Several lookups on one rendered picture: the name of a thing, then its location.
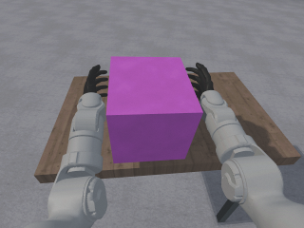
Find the robot right forearm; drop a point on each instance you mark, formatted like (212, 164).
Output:
(225, 130)

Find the right robot hand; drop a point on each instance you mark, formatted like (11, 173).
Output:
(204, 79)

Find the carton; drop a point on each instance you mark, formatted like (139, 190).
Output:
(152, 110)

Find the table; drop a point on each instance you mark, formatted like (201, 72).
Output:
(201, 155)

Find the robot right upper arm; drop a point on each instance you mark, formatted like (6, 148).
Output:
(255, 183)

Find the robot left upper arm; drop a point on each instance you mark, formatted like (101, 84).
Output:
(75, 203)

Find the robot left forearm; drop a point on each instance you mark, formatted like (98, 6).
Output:
(83, 156)

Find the left robot hand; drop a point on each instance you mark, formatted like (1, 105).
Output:
(91, 81)

